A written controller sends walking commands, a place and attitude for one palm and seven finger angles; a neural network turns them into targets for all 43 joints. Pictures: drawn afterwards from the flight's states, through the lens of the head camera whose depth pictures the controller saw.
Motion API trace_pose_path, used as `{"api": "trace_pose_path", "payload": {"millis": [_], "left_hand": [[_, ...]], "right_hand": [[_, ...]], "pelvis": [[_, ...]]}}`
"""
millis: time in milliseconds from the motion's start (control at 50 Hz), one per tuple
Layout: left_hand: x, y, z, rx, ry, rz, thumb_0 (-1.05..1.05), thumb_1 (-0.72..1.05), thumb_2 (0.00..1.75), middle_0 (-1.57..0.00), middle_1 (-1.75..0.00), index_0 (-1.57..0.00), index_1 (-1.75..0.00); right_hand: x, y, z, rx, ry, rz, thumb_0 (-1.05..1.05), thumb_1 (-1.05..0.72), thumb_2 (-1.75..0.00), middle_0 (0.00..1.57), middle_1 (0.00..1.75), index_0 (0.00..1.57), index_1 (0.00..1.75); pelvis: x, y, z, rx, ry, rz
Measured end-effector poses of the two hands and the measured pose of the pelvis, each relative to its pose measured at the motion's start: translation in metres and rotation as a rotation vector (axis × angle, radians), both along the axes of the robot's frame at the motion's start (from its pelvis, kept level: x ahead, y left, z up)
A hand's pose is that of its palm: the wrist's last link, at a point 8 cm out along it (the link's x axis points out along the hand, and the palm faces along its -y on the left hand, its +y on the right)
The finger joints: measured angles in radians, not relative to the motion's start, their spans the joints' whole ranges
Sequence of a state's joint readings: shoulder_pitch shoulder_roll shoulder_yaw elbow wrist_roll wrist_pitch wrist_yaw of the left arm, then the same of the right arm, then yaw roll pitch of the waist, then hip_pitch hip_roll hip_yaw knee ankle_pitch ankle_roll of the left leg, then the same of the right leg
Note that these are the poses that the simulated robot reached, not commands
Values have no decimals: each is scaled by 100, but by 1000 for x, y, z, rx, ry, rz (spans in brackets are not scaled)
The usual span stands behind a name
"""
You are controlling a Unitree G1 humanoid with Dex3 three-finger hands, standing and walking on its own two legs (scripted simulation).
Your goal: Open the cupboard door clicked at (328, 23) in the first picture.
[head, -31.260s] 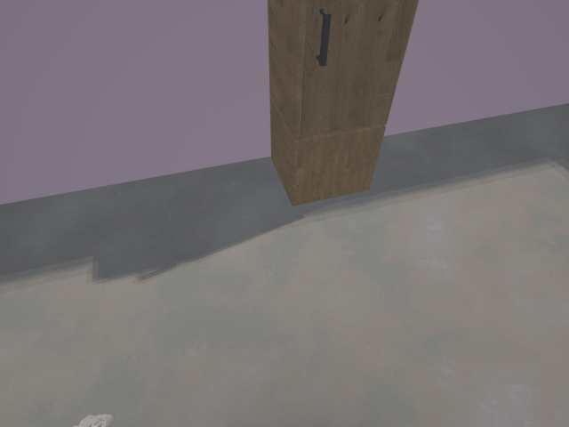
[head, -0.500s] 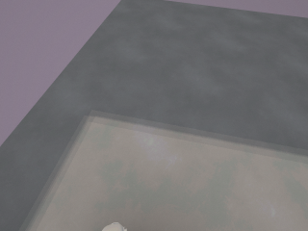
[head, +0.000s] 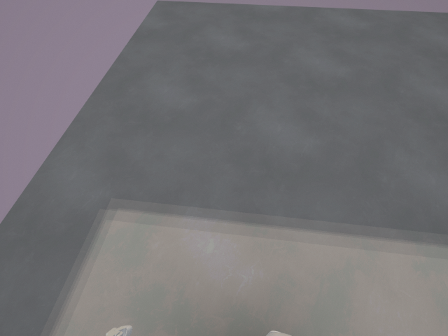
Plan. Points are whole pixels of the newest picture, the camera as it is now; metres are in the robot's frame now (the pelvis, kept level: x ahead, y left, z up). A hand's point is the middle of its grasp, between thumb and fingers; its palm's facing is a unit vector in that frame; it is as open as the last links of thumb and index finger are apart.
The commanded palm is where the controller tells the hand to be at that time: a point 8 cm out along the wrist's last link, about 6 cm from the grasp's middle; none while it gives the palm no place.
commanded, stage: turn to face it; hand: left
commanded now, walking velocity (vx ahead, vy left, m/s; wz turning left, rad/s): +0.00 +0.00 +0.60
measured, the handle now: out of the picture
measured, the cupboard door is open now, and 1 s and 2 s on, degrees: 45 45 45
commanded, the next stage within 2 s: none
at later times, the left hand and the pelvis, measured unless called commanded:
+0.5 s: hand (132, 312) +0.19 +0.21 -0.15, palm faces +0.27 -0.94 -0.22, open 7.4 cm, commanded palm none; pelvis +0.14 -0.01 +0.01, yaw +14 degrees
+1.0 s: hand out of the picture +0.11 +0.17 -0.17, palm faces +0.56 -0.79 -0.26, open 7.4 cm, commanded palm none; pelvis +0.19 -0.04 +0.00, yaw +34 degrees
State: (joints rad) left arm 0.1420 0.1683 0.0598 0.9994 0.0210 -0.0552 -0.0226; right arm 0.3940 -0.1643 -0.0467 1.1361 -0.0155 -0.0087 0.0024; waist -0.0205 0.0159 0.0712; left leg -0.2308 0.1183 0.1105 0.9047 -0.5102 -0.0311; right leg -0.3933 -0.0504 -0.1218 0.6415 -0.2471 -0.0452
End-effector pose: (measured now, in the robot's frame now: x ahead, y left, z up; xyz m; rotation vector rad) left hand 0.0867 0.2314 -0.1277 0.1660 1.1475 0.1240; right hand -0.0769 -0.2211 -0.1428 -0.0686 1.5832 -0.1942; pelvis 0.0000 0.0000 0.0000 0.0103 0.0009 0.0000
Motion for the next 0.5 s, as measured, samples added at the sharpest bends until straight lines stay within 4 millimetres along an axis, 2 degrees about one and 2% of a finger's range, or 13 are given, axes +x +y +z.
{"api": "trace_pose_path", "payload": {"millis": [60, 160, 220, 300, 380, 500], "left_hand": [[10, -8, 4, 1, 29, 33, 0, 92, 90, -20, -30, -20, -30], [22, -2, 5, 5, 79, 83, -1, 95, 90, -20, -30, -20, -30], [26, 2, -4, -17, 108, 128, -1, 94, 90, -20, -30, -20, -30], [31, 11, -24, -40, 145, 189, 0, 93, 90, -20, -30, -20, -30], [45, 18, -21, -27, 153, 228, 0, 92, 90, -20, -30, -20, -30], [79, 19, 4, 14, 52, 281, 0, 91, 90, -20, -30, -19, -30]], "right_hand": [[47, -10, 7, -22, -40, 12, 1, -92, -89, 20, 30, 20, 30], [143, -11, 20, -38, -174, 77, 1, -92, -89, 20, 30, 19, 30], [197, -7, 22, -51, -231, 141, 1, -93, -89, 20, 30, 20, 30], [259, -3, 15, -80, -305, 226, 1, -93, -89, 20, 30, 20, 30], [300, -2, 20, -91, -344, 291, 1, -92, -89, 20, 30, 20, 30], [341, -11, 26, -67, -355, 368, 1, -91, -89, 21, 30, 20, 30]], "pelvis": [[24, -4, 9, -14, 6, 17], [63, -6, 18, -17, 21, 65], [84, -1, 15, -26, 13, 98], [110, 11, -1, -37, 9, 137], [123, 8, 1, -33, 24, 182], [139, -8, 11, -38, 30, 247]]}}
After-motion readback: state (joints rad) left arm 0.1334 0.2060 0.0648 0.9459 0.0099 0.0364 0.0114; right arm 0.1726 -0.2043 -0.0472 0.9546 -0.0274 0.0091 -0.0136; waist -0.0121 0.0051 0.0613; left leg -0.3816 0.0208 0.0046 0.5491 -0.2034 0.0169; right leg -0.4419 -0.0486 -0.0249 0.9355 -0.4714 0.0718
